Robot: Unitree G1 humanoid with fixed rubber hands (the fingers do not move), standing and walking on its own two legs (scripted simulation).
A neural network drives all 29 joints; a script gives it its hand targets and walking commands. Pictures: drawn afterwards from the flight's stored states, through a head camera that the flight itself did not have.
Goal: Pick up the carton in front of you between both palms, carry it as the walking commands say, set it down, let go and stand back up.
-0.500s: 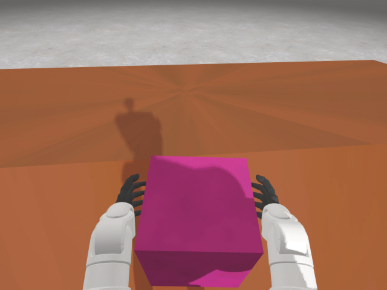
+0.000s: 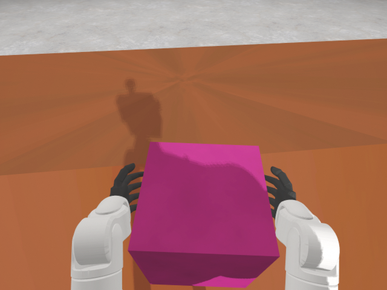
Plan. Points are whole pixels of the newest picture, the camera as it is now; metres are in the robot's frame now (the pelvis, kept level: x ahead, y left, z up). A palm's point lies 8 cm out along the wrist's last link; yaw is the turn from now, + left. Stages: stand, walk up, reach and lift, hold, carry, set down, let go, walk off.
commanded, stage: carry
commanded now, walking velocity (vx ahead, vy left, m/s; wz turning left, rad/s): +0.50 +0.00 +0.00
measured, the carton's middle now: (200, 219) +0.27 -0.01 +0.03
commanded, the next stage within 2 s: none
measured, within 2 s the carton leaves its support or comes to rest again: neither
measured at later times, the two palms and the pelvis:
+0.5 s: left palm (134, 113) +0.60 +0.17 +0.06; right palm (237, 114) +0.58 -0.13 +0.07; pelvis +0.32 +0.04 +0.00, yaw -3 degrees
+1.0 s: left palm (156, 54) +0.93 +0.13 +0.09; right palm (232, 54) +0.94 -0.16 +0.08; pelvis +0.67 -0.02 +0.00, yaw +1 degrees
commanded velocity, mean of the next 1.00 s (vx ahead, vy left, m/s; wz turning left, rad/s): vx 0.50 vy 0.00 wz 0.00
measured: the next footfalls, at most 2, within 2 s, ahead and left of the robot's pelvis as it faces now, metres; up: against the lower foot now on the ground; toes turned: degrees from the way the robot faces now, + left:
left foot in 0.40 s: +0.44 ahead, +0.11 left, +0.00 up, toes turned +12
right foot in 0.90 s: +0.80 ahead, -0.10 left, +0.00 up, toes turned -13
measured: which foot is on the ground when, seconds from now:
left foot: up 0.00-0.38, down 0.40-0.94, up 0.96-1.00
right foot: down 0.00-0.42, up 0.44-0.88, down 0.90-1.00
